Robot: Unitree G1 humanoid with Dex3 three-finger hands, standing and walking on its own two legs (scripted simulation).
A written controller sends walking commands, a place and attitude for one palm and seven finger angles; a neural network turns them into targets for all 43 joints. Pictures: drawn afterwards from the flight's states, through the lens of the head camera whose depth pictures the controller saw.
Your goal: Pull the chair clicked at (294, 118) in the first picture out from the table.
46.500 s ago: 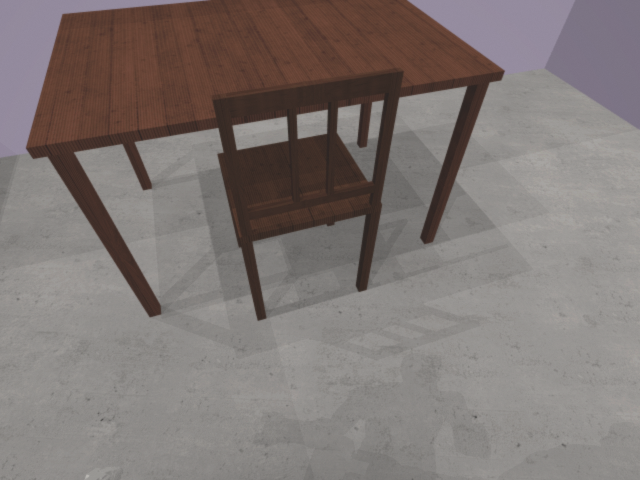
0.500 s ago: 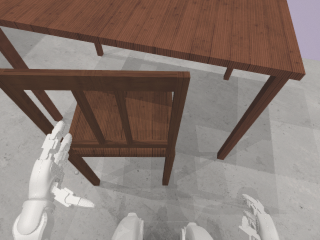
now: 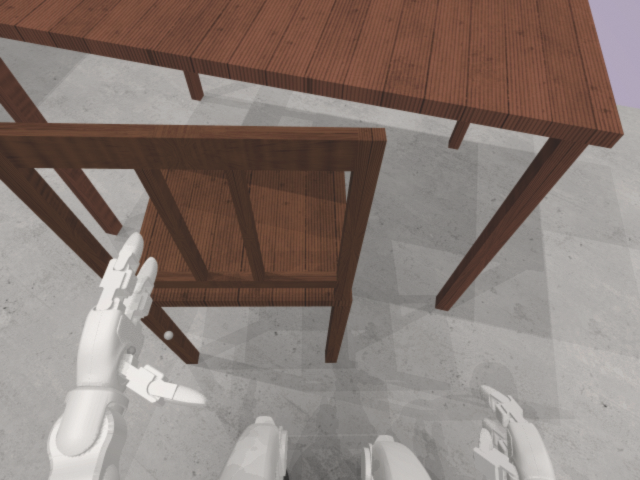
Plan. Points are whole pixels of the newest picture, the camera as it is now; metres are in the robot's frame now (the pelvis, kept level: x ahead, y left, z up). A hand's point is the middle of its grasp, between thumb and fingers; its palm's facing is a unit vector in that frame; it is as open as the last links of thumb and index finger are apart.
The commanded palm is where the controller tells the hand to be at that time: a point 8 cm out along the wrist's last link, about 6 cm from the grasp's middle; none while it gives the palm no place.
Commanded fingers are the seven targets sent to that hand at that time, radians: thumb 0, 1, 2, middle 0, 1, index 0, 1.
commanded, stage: aim the fingers beside a spindle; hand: left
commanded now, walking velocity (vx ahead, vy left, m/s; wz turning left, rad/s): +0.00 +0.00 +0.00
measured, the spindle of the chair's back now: (179, 231) +0.43 +0.21 +0.01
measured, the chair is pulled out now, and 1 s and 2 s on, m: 0.16 0.16 0.16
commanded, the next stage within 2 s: push the fingers through the gap in 1.04 s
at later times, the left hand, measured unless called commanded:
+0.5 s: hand (178, 338) +0.28 +0.18 +0.01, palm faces +0.04 -1.00 -0.03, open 17.0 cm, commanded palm +0.26 +0.23 +0.02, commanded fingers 0.00 -0.50 0.30 -0.06 -0.08 -0.06 -0.08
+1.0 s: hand (176, 342) +0.27 +0.18 +0.01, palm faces +0.05 -1.00 -0.03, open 17.0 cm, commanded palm +0.25 +0.24 +0.02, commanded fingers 0.00 -0.50 0.30 -0.06 -0.08 -0.06 -0.08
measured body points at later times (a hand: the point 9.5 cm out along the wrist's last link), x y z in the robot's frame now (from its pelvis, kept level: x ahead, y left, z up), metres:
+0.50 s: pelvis -0.01 +0.00 -0.01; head +0.09 +0.01 +0.42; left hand +0.27 +0.23 +0.02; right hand +0.16 -0.25 -0.11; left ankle +0.03 +0.10 -0.63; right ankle -0.01 -0.11 -0.63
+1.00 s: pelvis -0.01 +0.00 -0.02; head +0.09 +0.02 +0.42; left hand +0.27 +0.24 +0.01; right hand +0.17 -0.25 -0.11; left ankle +0.03 +0.10 -0.63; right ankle -0.01 -0.11 -0.63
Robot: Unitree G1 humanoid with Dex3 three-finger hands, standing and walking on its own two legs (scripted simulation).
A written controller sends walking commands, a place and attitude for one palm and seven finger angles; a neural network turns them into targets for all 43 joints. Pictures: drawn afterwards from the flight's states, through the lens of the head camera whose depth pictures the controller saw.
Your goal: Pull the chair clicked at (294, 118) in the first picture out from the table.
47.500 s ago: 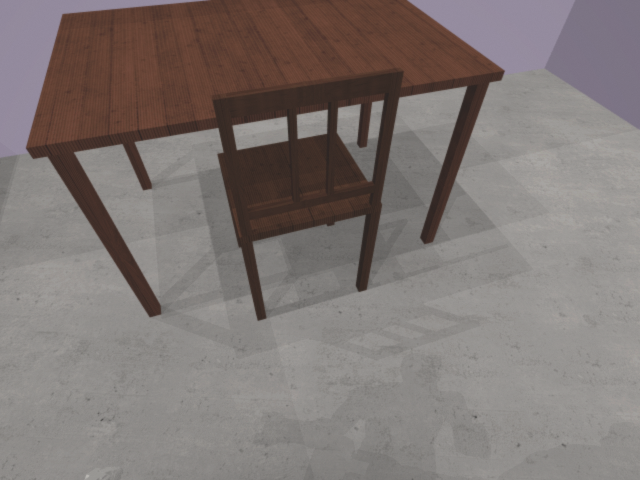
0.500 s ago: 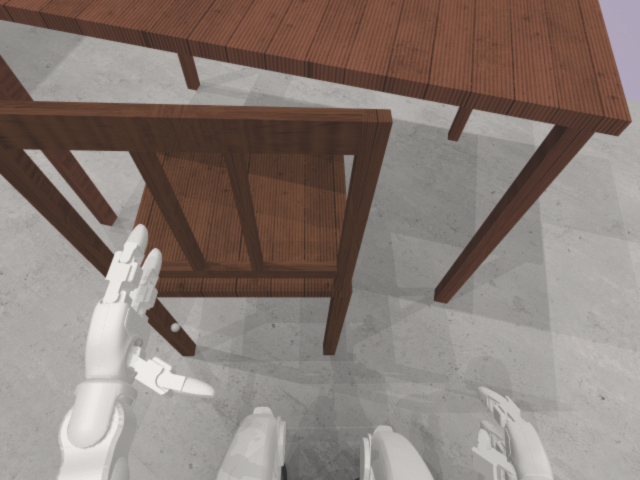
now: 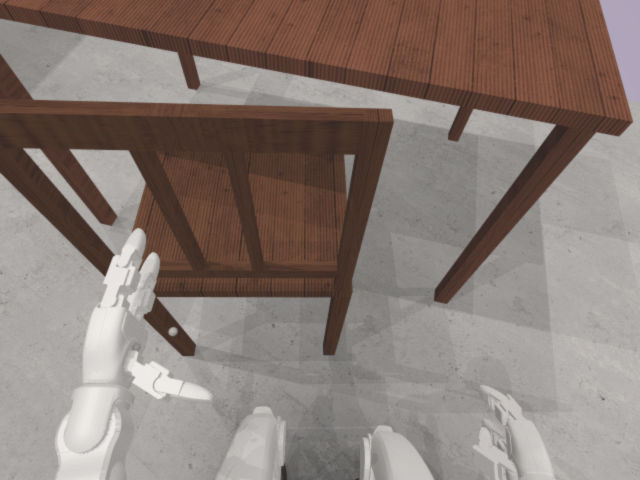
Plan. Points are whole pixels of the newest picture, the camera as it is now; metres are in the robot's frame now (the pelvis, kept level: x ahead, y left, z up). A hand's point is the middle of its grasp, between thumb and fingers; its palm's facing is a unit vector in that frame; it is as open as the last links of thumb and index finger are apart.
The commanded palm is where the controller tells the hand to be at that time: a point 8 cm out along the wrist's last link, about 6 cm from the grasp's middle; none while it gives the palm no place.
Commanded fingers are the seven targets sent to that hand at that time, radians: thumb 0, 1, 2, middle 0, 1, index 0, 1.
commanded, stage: aim the fingers beside a spindle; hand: left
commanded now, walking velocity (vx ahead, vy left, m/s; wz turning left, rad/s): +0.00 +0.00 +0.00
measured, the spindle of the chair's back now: (176, 218) +0.43 +0.21 +0.02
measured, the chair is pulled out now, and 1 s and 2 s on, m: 0.16 0.16 0.16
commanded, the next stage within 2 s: push the fingers through the gap in 0.04 s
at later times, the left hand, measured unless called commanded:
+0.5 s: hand (182, 299) +0.32 +0.18 +0.03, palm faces +0.05 -1.00 -0.04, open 17.0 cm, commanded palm +0.30 +0.23 +0.03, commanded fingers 0.00 -0.50 0.30 -0.06 -0.08 -0.06 -0.08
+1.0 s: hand (187, 261) +0.37 +0.18 +0.03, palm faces +0.05 -1.00 -0.03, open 17.0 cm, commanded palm +0.35 +0.23 +0.03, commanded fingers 0.00 -0.50 0.30 -0.06 -0.08 -0.06 -0.08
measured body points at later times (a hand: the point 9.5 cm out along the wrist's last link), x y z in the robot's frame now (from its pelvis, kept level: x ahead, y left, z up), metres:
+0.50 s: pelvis +0.00 +0.00 +0.00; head +0.10 +0.01 +0.44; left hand +0.31 +0.23 +0.03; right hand +0.16 -0.25 -0.10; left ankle +0.04 +0.10 -0.62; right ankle +0.00 -0.12 -0.62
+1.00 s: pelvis +0.00 +0.00 +0.00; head +0.12 +0.02 +0.44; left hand +0.36 +0.24 +0.03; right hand +0.13 -0.26 -0.10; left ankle +0.04 +0.10 -0.62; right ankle +0.00 -0.12 -0.62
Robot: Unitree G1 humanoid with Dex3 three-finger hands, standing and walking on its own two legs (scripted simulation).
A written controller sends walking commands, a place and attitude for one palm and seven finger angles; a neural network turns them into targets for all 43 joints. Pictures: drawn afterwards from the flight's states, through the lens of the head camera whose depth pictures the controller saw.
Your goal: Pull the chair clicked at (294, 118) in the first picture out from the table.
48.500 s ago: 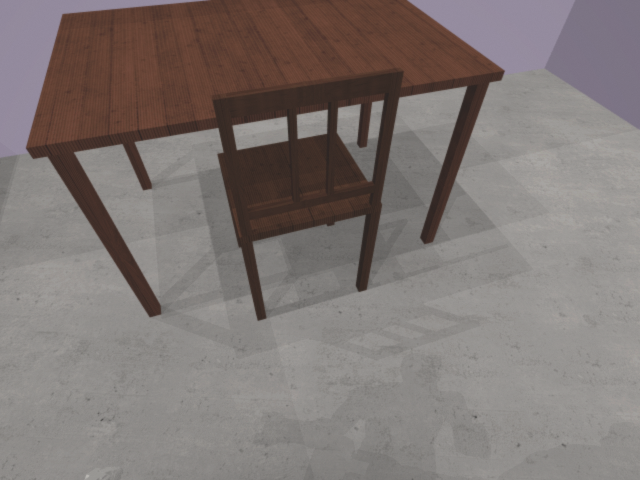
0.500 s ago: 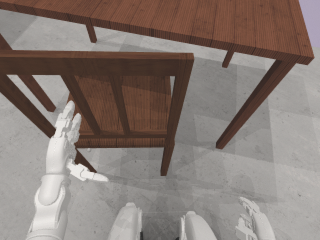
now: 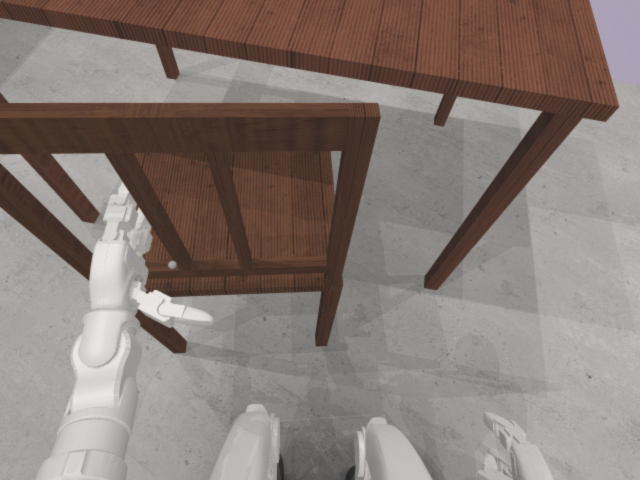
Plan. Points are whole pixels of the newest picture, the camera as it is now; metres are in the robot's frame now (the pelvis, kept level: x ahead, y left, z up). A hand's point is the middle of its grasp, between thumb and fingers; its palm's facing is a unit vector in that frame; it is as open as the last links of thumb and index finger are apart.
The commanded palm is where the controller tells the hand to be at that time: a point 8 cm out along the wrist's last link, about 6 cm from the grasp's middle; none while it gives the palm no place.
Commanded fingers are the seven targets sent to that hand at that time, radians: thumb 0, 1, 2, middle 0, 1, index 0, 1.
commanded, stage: push the fingers through the gap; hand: left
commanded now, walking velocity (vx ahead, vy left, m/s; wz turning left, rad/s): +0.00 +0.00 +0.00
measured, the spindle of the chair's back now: (159, 220) +0.43 +0.22 +0.02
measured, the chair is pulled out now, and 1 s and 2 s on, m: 0.16 0.16 0.17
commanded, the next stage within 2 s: hook a spindle and tug to test in 0.74 s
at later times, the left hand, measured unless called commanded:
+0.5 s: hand (175, 241) +0.40 +0.19 +0.02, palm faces +0.07 -1.00 -0.02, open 17.0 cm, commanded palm +0.37 +0.24 +0.02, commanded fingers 0.00 -0.50 0.30 -0.06 -0.08 -0.06 -0.08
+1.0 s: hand (177, 246) +0.39 +0.18 +0.02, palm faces +0.08 -1.00 -0.03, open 16.7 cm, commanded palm +0.36 +0.23 +0.02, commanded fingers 0.00 -0.50 0.30 -0.22 -0.57 -0.22 -0.57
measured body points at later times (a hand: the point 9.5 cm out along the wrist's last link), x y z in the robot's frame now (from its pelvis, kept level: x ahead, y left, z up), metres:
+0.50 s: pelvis +0.00 +0.00 +0.00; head +0.12 +0.02 +0.43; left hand +0.39 +0.24 +0.03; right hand +0.10 -0.26 -0.11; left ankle +0.04 +0.10 -0.62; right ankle +0.00 -0.12 -0.62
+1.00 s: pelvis -0.01 +0.00 +0.00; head +0.11 +0.02 +0.43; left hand +0.38 +0.24 +0.03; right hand +0.12 -0.26 -0.11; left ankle +0.04 +0.10 -0.62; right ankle +0.00 -0.12 -0.62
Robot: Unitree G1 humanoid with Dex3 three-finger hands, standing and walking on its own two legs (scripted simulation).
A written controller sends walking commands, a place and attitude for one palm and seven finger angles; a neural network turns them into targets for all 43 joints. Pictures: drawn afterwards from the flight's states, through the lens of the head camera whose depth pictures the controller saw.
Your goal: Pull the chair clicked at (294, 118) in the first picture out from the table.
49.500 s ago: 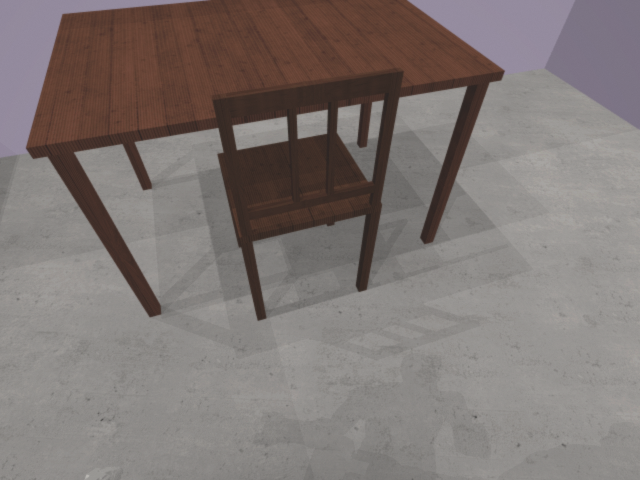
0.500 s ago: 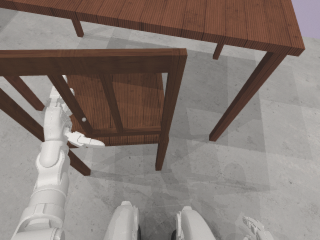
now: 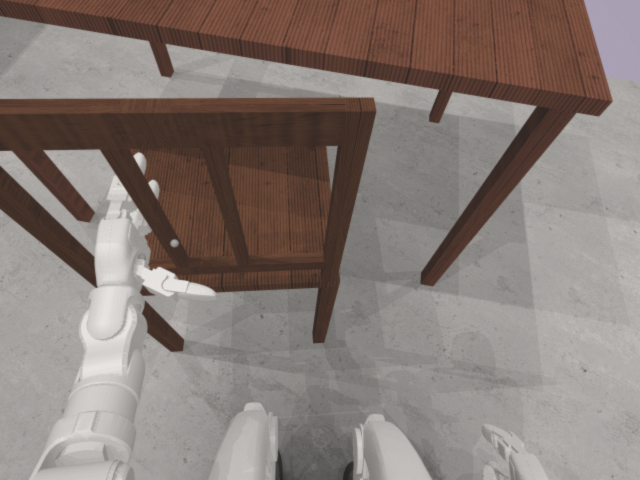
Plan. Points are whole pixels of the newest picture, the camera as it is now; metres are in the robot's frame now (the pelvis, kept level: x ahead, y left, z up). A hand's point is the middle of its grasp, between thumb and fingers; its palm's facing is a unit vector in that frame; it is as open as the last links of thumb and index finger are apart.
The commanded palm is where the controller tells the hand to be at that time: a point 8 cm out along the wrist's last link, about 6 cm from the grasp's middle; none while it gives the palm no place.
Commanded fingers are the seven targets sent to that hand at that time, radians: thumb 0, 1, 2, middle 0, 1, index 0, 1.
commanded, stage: hook a spindle and tug to test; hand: left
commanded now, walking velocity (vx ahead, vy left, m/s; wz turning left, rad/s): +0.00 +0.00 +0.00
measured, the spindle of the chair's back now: (155, 216) +0.43 +0.22 +0.02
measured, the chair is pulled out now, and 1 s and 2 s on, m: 0.16 0.17 0.24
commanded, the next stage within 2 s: step backward, pulling the chair out in 1.34 s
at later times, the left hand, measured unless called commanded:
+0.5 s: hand (171, 236) +0.40 +0.19 +0.02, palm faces +0.10 -1.00 -0.02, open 9.7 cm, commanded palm +0.38 +0.23 +0.02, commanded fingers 0.00 0.56 0.76 -0.50 -1.45 -0.50 -1.45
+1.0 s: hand (177, 240) +0.40 +0.18 +0.02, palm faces +0.09 -1.00 -0.01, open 4.9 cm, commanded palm +0.36 +0.23 +0.02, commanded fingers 0.00 0.90 0.90 -0.50 -1.45 -0.50 -1.45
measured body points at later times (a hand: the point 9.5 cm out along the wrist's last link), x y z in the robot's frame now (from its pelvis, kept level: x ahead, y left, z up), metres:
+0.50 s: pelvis +0.00 +0.00 +0.00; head +0.12 +0.02 +0.43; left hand +0.39 +0.24 +0.02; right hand +0.11 -0.26 -0.12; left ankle +0.04 +0.10 -0.62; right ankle +0.01 -0.12 -0.62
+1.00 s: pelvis +0.01 +0.01 +0.01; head +0.14 +0.03 +0.44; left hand +0.39 +0.24 +0.02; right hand +0.12 -0.25 -0.11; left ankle +0.04 +0.10 -0.62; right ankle +0.01 -0.12 -0.62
